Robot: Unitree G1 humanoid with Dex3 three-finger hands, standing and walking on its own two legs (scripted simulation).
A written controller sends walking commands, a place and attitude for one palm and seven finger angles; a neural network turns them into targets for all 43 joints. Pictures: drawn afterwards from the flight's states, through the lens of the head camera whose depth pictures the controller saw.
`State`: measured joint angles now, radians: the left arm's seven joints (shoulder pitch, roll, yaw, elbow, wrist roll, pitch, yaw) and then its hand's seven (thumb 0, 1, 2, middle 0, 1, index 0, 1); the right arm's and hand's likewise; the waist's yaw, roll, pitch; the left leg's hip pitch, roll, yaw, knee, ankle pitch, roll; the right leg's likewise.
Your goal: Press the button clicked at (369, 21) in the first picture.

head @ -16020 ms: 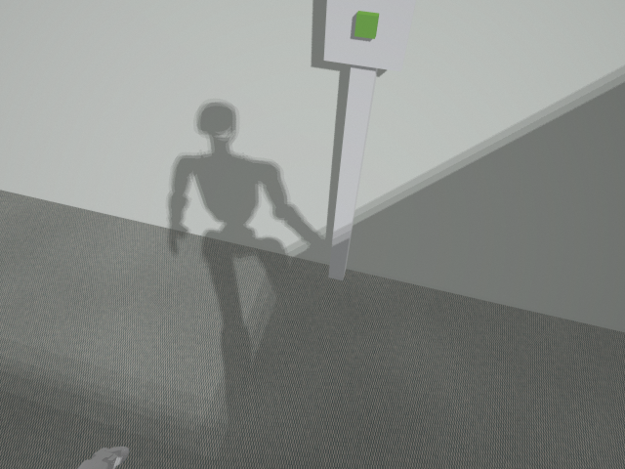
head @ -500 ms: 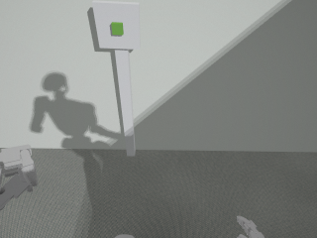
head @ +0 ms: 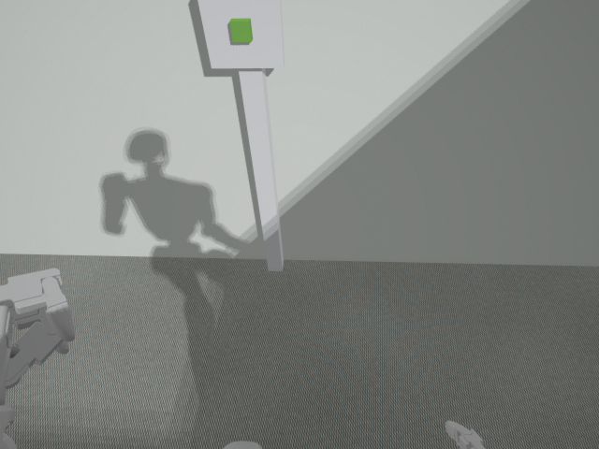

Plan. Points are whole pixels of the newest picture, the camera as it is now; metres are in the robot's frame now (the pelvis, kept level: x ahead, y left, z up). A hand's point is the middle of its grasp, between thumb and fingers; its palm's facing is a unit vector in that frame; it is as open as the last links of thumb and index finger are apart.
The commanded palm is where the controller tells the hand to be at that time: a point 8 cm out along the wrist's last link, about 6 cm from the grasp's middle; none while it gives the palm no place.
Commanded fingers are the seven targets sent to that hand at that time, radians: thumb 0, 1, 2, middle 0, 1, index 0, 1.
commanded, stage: stop stepping back and stand still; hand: left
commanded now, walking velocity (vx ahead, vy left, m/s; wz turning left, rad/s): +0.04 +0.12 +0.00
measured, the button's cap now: (241, 29) +0.91 +0.20 +0.20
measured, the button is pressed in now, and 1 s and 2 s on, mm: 0 0 0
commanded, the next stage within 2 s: let the arm hang, fingers relaxed in 0.14 s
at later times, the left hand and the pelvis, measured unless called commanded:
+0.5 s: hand out of the picture +0.11 +0.21 -0.14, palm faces -0.04 -0.97 -0.23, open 3.1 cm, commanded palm none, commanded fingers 0.00 0.90 0.90 -0.79 -0.94 -0.79 -0.94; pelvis +0.01 +0.03 +0.00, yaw +1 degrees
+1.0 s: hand out of the picture +0.00 +0.26 -0.15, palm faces +0.00 -0.96 -0.27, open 6.9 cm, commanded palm none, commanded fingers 0.00 0.90 0.90 -0.20 -0.30 -0.20 -0.30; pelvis +0.00 +0.05 +0.02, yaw +0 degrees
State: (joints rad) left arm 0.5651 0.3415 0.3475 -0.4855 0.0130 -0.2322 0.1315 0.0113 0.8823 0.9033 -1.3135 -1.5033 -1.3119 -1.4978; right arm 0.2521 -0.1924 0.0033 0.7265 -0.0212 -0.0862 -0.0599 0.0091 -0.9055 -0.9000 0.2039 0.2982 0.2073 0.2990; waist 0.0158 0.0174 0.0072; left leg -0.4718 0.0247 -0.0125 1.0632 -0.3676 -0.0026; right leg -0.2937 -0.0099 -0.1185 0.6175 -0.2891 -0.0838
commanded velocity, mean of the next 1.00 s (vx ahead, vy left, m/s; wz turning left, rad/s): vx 0.00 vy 0.01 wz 0.00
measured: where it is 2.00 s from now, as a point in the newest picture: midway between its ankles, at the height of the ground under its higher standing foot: outside the picture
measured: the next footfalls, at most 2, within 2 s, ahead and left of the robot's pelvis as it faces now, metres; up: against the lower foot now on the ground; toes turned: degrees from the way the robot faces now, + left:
left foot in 0.24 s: +0.07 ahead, +0.14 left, +0.00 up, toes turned +3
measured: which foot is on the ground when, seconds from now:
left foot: up 0.00-0.22, down 0.24-1.00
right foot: down 0.00-1.00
